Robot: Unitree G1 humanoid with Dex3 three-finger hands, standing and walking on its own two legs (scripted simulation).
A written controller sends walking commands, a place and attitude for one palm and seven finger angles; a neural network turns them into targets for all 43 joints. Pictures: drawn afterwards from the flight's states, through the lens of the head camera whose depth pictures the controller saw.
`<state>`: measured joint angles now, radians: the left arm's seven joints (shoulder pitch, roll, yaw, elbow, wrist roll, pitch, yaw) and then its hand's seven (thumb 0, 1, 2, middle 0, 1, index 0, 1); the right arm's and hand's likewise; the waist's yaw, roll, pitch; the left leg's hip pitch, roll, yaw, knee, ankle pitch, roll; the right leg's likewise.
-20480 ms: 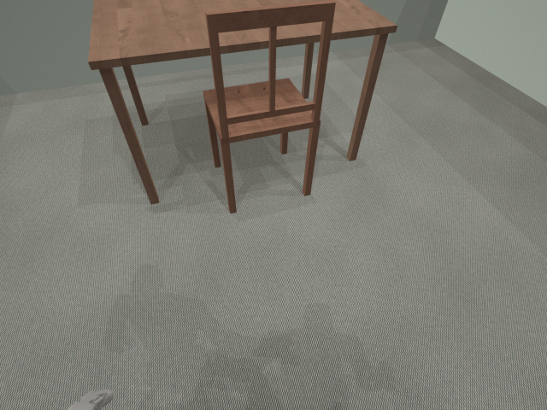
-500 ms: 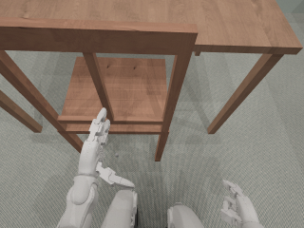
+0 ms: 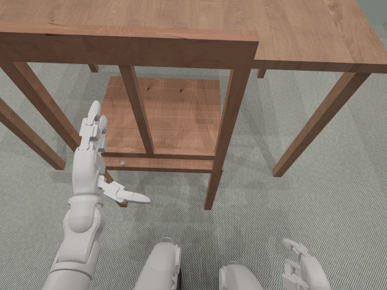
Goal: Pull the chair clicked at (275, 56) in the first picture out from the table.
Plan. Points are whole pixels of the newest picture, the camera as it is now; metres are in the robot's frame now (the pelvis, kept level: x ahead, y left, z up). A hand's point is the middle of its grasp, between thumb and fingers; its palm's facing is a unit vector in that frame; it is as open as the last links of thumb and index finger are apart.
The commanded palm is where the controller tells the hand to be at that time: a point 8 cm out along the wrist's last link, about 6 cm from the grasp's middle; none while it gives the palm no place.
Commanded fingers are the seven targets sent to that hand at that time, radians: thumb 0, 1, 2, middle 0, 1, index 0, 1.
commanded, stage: push the fingers through the gap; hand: left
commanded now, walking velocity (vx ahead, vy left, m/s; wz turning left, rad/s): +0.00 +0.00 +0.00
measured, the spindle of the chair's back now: (140, 117) +0.46 +0.15 +0.04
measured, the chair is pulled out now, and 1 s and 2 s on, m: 0.00 0.00 0.00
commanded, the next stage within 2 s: hook a spindle and tug to test in 1.54 s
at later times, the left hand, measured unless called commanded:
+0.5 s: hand (143, 168) +0.35 +0.13 +0.01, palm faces +0.00 -1.00 +0.00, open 16.9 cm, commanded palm +0.36 +0.18 +0.03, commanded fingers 0.00 -0.50 0.30 -0.06 -0.08 -0.06 -0.08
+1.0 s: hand (142, 131) +0.42 +0.14 +0.04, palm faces +0.03 -1.00 -0.08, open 16.9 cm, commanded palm +0.40 +0.18 +0.02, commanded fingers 0.00 -0.50 0.30 -0.06 -0.08 -0.06 -0.08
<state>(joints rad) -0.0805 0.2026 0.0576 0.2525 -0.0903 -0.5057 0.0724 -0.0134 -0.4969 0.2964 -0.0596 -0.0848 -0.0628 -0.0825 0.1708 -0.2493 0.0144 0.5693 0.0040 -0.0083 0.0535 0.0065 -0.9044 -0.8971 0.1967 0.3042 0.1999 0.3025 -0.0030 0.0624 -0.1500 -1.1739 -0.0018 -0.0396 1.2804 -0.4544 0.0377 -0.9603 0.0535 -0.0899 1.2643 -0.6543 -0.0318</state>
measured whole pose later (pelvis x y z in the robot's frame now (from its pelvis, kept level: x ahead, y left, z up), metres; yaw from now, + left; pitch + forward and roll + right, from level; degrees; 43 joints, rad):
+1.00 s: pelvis +0.00 +0.00 +0.00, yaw -1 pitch +22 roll -5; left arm -0.50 0.23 0.11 0.72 -0.07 -0.50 0.02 -0.01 -0.50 0.30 -0.06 -0.08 -0.06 -0.08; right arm 0.22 -0.26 0.01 0.64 -0.02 0.02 0.06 0.00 -0.90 -0.90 0.20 0.30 0.20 0.30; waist -0.05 0.05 -0.15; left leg -1.23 0.00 -0.03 1.28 -0.45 0.04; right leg -1.02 0.06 -0.08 1.27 -0.65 -0.03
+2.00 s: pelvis -0.01 +0.00 -0.01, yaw -1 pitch +23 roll -4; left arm -0.59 0.23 0.16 0.86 -0.06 -0.52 0.02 -0.01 -0.49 0.30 -0.23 -0.62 -0.23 -0.62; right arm 0.22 -0.27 0.01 0.63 -0.03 0.05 0.07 0.00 -0.90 -0.90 0.20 0.30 0.20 0.30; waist -0.08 0.05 -0.15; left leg -1.26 0.01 -0.04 1.29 -0.44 0.03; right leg -1.05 0.06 -0.08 1.29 -0.64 -0.04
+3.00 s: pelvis +0.01 +0.00 +0.01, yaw -1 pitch +22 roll -4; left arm -0.35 0.16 0.09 0.60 -0.09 -0.47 0.06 0.01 0.75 0.80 -0.44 -1.42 -0.41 -1.45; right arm 0.23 -0.25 0.00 0.58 -0.02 0.08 0.08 0.00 -0.90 -0.90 0.20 0.30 0.20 0.30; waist -0.05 0.05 -0.15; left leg -1.18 0.01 -0.01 1.25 -0.46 0.04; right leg -0.98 0.06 -0.06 1.23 -0.65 -0.02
